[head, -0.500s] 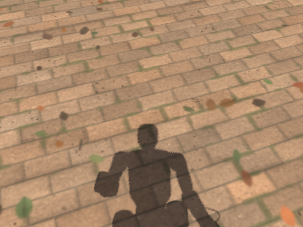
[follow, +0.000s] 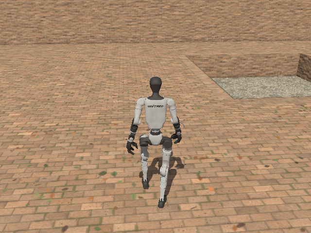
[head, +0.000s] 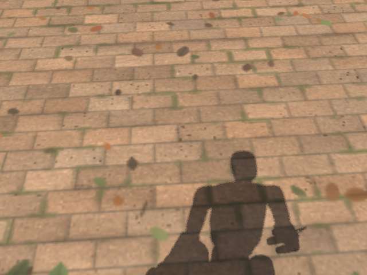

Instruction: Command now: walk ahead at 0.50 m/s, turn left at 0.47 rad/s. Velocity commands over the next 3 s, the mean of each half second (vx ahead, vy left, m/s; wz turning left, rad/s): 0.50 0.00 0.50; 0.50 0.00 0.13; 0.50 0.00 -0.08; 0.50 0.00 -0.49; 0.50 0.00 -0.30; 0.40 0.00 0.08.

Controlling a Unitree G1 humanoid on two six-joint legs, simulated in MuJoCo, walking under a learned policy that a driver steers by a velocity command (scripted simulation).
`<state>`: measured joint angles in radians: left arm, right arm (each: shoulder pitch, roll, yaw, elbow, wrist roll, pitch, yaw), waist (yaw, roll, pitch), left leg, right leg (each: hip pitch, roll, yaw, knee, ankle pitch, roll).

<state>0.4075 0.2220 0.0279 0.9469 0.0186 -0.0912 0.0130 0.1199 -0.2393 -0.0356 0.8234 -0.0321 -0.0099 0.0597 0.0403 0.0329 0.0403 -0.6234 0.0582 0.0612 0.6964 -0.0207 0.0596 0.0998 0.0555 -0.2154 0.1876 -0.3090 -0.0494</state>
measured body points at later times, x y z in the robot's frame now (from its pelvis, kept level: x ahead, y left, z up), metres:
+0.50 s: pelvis +0.27 +0.04 +0.01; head +0.30 +0.06 +0.45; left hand +0.39 +0.32 -0.10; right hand +0.34 -0.23 -0.12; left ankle +0.18 +0.08 -0.74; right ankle +0.48 -0.08 -0.68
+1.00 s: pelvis +0.55 +0.07 +0.01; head +0.58 +0.07 +0.46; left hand +0.44 +0.31 -0.12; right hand +0.77 -0.11 -0.11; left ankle +0.63 +0.26 -0.68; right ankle +0.52 -0.02 -0.74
